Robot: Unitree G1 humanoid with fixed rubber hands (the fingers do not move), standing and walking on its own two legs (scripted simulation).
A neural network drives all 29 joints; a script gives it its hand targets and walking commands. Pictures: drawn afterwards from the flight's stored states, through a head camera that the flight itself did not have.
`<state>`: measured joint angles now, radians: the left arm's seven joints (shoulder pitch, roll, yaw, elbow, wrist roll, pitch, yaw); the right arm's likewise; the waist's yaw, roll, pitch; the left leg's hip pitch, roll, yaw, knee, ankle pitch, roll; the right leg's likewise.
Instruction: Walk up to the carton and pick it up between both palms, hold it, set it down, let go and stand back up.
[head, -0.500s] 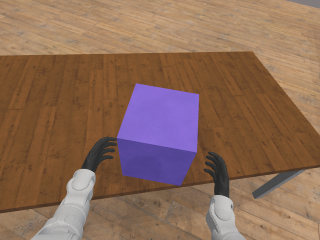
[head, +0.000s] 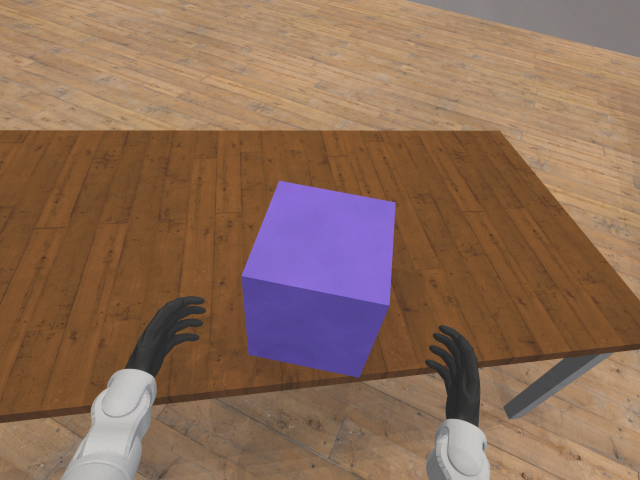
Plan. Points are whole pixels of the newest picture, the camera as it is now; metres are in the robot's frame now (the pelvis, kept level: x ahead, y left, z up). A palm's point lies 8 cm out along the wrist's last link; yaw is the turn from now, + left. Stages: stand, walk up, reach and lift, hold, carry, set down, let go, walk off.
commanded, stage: set down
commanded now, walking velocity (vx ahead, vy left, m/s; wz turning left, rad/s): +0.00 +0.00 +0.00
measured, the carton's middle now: (319, 280) +0.47 -0.04 -0.07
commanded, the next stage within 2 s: none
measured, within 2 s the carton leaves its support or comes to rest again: neither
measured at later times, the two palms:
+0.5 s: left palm (154, 390) +0.28 +0.19 -0.03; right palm (473, 418) +0.21 -0.21 -0.03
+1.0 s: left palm (149, 405) +0.26 +0.20 -0.03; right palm (479, 434) +0.20 -0.21 -0.04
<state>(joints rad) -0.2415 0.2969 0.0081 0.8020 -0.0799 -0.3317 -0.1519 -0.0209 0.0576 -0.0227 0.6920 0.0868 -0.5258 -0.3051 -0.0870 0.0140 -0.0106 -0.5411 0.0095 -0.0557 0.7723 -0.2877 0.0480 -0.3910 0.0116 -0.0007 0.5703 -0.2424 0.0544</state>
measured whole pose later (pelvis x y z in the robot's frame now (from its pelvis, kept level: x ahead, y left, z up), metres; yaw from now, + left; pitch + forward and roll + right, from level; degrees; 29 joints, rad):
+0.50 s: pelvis +0.04 -0.03 +0.01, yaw +0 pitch +0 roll -3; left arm 0.03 0.30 0.01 0.55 -0.08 -0.18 -0.18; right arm 0.19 0.06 0.01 0.58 0.09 -0.49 -0.28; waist -0.05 0.01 0.04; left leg -0.38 0.01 -0.06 0.71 -0.32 0.01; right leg -0.27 0.01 0.00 0.57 -0.30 0.05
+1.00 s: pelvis +0.04 -0.04 +0.01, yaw +1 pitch -3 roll -3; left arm 0.08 0.30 0.04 0.54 -0.08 -0.08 -0.18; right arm 0.23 0.03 0.04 0.61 0.09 -0.41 -0.23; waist -0.05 0.01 0.06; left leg -0.31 0.01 -0.06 0.68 -0.32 0.00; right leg -0.21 0.01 0.00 0.56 -0.31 0.04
